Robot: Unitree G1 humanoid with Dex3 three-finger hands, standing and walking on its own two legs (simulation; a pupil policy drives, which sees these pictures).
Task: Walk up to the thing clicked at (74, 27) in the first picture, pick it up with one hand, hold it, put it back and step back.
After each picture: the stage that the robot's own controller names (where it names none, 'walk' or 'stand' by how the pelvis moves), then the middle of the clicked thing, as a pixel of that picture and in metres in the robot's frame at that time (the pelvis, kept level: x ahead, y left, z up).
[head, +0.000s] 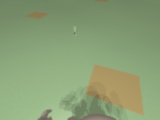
stand; (75, 31) +2.20 +0.51 -0.66
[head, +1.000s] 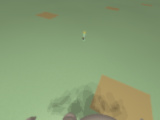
walk; (84, 36) +2.10 +0.22 -0.63
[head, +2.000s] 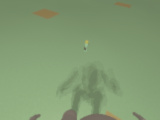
walk; (86, 46) +1.46 +0.12 -0.63
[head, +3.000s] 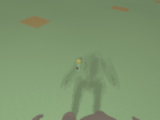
walk; (78, 65) +0.94 +0.19 -0.64
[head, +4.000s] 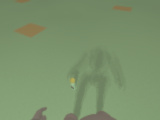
walk; (73, 84) +0.58 +0.22 -0.63
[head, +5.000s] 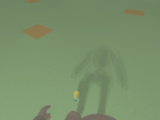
stand; (76, 97) +0.40 +0.16 -0.63
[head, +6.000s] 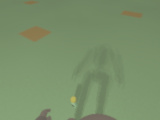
stand; (73, 102) +0.35 +0.18 -0.66
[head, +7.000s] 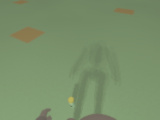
stand; (71, 102) +0.33 +0.20 -0.66
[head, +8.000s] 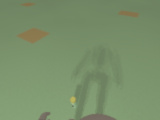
stand; (73, 102) +0.35 +0.19 -0.66
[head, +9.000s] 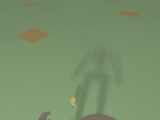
stand; (73, 103) +0.34 +0.19 -0.66
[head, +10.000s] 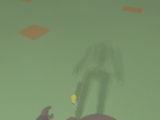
go down; (74, 100) +0.35 +0.18 -0.66
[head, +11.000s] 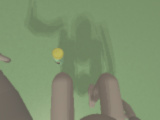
go down; (58, 57) +0.44 +0.20 -0.24
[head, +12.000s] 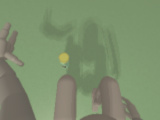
close in; (64, 61) +0.44 +0.19 -0.26
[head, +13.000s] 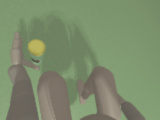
close in; (37, 54) +0.43 +0.23 -0.17
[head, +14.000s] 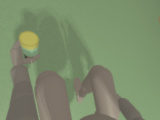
close; (30, 50) +0.44 +0.25 -0.16
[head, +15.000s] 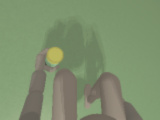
lift; (52, 60) +0.36 +0.24 -0.11
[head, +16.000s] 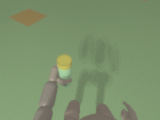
lift; (65, 73) +0.32 +0.17 +0.06
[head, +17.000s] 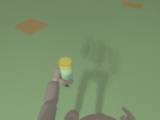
hold; (67, 75) +0.32 +0.16 +0.04
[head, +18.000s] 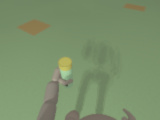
hold; (67, 74) +0.32 +0.17 +0.05
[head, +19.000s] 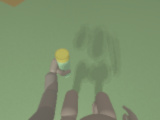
crouch; (64, 65) +0.39 +0.17 -0.01
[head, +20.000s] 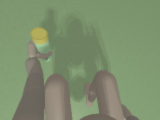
lower; (43, 48) +0.47 +0.23 -0.10
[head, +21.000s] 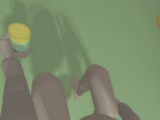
lower; (21, 45) +0.46 +0.27 -0.17
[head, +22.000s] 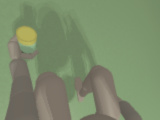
lower; (28, 46) +0.45 +0.26 -0.16
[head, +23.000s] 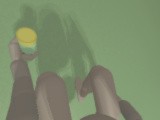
lower; (28, 47) +0.45 +0.26 -0.16
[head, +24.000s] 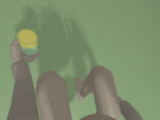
rest; (29, 49) +0.44 +0.26 -0.16
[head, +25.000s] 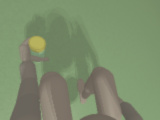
open; (38, 52) +0.44 +0.24 -0.17
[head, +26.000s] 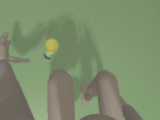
stand; (50, 51) +0.44 +0.23 -0.19
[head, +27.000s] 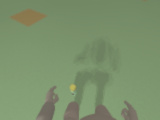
stand; (73, 90) +0.39 +0.16 -0.55
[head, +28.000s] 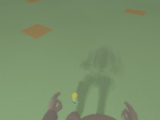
stand; (75, 98) +0.38 +0.16 -0.60
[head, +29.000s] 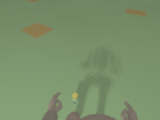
stand; (75, 98) +0.38 +0.15 -0.60
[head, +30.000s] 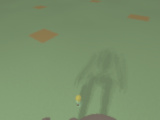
stand; (78, 101) +0.39 +0.14 -0.65
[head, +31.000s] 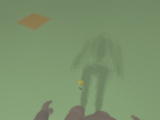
walk; (81, 85) +0.46 +0.11 -0.63
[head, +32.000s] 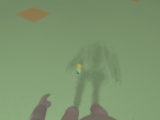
walk; (78, 69) +0.72 +0.13 -0.63
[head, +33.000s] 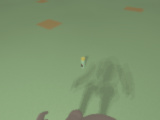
stand; (82, 62) +1.04 +0.19 -0.64
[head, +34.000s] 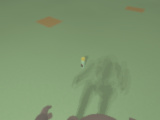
stand; (82, 62) +1.03 +0.15 -0.65
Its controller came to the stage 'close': yes
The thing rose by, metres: 0.69
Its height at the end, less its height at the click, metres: +0.00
